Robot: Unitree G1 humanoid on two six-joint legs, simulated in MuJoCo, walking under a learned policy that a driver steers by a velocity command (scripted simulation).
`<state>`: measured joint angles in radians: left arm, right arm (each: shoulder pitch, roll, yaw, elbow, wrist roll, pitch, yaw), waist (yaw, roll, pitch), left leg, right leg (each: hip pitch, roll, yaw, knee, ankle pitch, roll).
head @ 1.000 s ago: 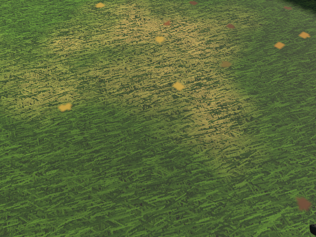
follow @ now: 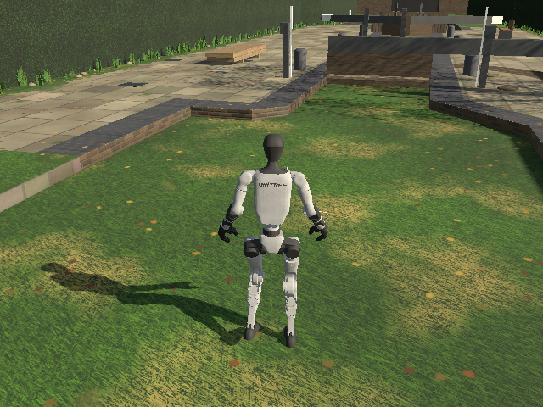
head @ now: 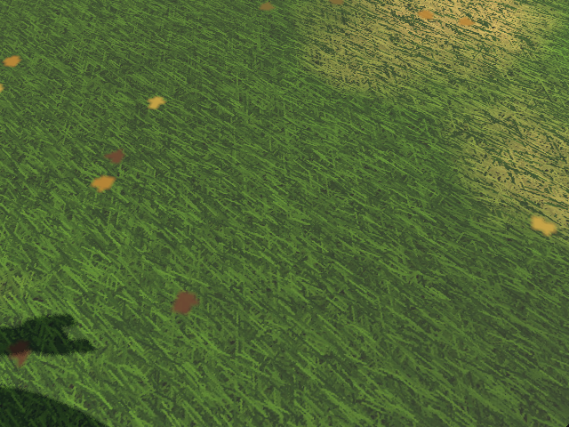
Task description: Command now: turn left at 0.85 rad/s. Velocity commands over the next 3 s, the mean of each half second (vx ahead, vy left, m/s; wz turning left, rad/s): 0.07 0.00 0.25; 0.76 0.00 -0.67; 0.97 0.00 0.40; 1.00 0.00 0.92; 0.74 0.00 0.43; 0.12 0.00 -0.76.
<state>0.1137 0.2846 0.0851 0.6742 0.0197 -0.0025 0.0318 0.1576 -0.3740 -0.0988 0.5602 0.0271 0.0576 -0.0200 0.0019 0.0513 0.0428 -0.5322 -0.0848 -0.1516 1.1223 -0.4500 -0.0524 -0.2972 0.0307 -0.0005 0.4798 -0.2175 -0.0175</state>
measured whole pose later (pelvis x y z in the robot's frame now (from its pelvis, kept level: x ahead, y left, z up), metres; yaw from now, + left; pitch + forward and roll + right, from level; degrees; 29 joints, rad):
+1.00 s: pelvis +0.29 -0.11 -0.02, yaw -18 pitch +1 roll +0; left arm 0.24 0.32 0.06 0.75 0.03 0.00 -0.03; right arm 0.28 -0.27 -0.03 0.78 -0.04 -0.07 0.02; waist -0.01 0.03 0.04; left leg -0.35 0.13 -0.01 1.33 -0.30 0.00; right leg -0.40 0.09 -0.10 0.71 -0.32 -0.13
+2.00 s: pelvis +1.17 -0.36 +0.00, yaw +23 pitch +2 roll -2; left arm 0.50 0.34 0.06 0.88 0.03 -0.10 0.00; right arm 0.04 -0.37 -0.06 0.65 -0.04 0.00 0.08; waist 0.06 0.06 0.00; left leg -0.78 0.04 0.04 1.19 -0.14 0.11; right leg 0.00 -0.03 -0.20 0.33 -0.32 0.03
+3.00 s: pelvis +1.72 -0.06 +0.00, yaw +11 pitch +2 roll +2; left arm 0.17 0.34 0.10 0.55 -0.02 0.07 0.04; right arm 0.08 -0.29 -0.06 0.71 0.01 -0.03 -0.03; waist 0.03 -0.01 0.07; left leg -0.46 -0.08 -0.23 0.65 -0.25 -0.07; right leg -0.36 0.24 0.34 0.50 -0.10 -0.06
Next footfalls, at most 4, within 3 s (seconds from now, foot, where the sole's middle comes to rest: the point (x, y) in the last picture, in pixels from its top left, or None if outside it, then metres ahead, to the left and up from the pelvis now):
0.26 left None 0.03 0.16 -0.77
0.88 right None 0.34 -0.17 -0.77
1.36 left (407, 296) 0.78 -0.26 -0.77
1.74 right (471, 188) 1.15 -0.50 -0.78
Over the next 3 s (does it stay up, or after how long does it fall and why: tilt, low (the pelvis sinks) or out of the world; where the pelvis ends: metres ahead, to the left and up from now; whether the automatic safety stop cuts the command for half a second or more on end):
stays up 1.72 -0.06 0.00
